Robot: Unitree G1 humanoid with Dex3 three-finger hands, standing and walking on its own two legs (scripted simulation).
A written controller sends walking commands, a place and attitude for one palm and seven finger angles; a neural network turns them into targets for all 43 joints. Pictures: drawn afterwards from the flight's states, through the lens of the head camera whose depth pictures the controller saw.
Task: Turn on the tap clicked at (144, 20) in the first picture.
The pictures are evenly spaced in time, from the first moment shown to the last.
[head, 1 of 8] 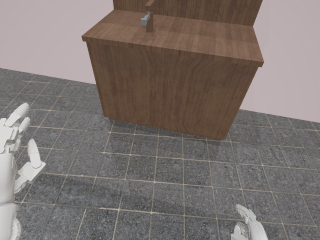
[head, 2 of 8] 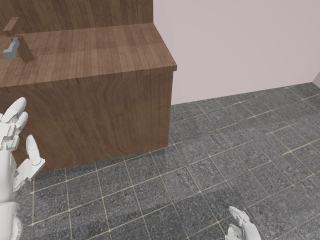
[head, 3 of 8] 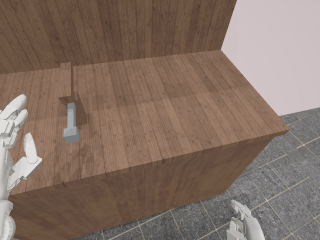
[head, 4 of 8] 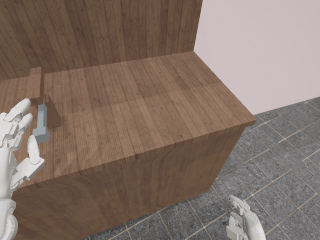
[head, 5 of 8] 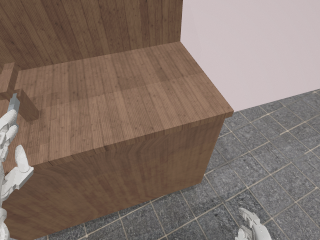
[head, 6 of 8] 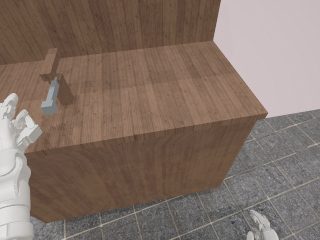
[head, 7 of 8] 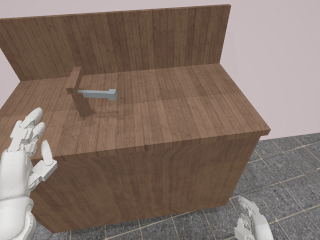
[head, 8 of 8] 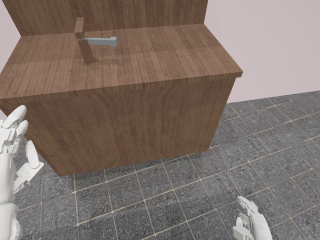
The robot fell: no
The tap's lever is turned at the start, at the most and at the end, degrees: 0 77 77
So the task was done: yes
